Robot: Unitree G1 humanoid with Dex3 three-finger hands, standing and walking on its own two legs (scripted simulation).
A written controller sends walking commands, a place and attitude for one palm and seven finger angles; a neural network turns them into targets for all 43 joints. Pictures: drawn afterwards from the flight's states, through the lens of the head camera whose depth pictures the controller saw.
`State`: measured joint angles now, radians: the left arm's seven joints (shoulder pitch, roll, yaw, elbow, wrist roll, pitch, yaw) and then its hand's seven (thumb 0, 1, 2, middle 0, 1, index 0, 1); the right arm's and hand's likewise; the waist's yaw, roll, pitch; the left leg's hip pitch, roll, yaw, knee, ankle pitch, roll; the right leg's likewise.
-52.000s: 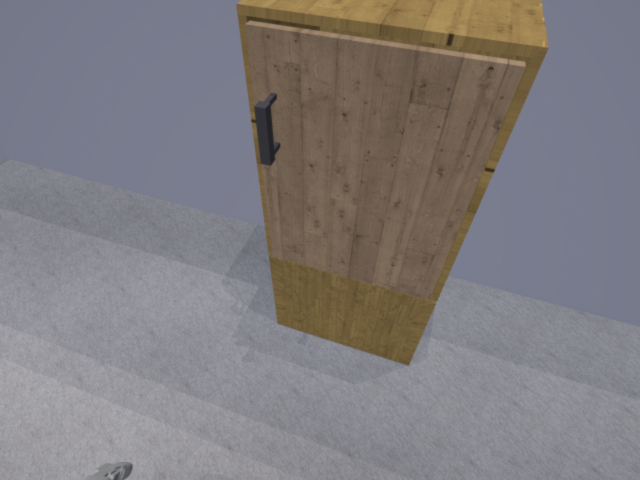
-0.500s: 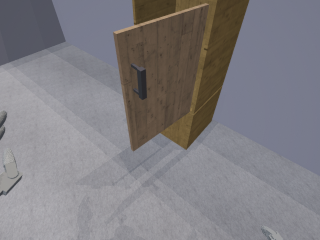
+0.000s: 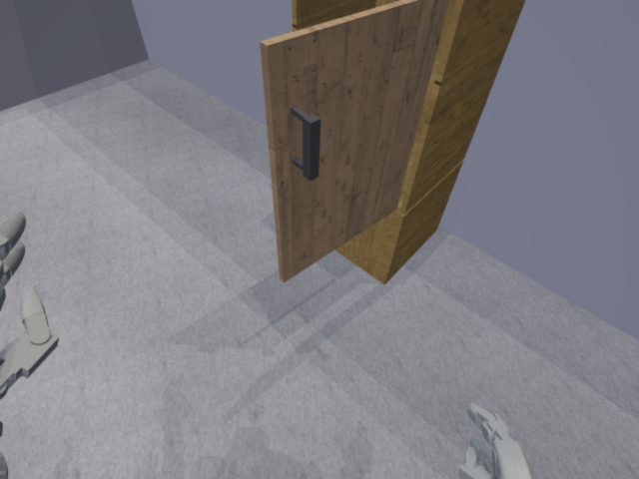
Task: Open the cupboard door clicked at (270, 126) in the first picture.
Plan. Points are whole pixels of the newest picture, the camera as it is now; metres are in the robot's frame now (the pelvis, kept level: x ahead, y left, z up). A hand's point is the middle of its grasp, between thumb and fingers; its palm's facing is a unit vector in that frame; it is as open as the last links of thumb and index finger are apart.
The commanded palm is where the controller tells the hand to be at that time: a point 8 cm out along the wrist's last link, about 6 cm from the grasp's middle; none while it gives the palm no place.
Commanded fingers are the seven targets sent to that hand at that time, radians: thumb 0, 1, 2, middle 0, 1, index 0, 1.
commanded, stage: stop stepping back and stand still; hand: left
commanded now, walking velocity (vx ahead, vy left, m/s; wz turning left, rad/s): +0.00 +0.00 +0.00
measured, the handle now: (303, 143) +0.63 +0.08 +0.07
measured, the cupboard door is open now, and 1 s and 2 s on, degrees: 82 82 82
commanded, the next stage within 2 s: let the arm hang, fingers relaxed in 0.48 s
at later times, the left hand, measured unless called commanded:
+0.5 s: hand (33, 367) +0.18 +0.27 +0.15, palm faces +0.40 -0.78 -0.48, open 7.4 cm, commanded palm +0.12 +0.30 +0.18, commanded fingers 0.00 0.90 0.90 -0.20 -0.30 -0.20 -0.30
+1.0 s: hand out of the picture -0.03 +0.18 -0.18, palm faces +0.02 -0.98 -0.18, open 7.2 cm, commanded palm none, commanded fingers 0.00 0.90 0.90 -0.20 -0.30 -0.20 -0.30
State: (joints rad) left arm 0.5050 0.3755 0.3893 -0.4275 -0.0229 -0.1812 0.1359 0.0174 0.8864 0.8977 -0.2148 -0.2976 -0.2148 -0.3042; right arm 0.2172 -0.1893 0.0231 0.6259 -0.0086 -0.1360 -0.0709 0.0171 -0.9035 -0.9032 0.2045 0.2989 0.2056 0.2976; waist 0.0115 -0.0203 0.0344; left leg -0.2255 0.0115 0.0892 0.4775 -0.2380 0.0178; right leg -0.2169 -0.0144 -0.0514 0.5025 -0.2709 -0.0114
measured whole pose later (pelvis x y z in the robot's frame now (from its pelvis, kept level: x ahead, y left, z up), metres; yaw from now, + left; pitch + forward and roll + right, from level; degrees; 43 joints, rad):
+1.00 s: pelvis -0.04 -0.01 +0.00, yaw +3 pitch -1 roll -1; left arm 0.27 0.22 -0.01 0.99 0.02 0.04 -0.01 0.01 0.95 0.90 -0.21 -0.30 -0.21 -0.30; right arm 0.24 -0.26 0.00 1.03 -0.03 0.04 0.00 0.01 -0.91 -0.90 0.20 0.30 0.20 0.30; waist 0.00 -0.02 0.10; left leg -0.31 0.01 0.03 0.50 -0.18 0.02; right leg -0.26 -0.01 -0.11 0.49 -0.22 -0.03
